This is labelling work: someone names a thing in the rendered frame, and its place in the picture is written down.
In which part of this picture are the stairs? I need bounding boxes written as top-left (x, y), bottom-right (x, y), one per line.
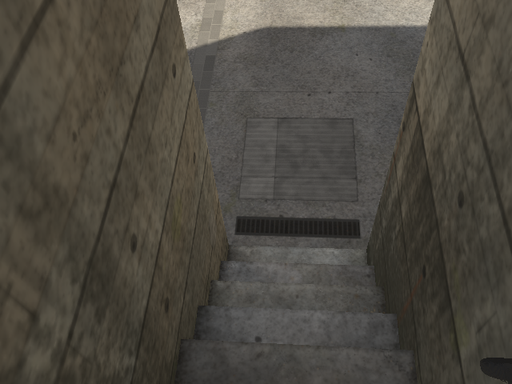
top-left (174, 245), bottom-right (418, 384)

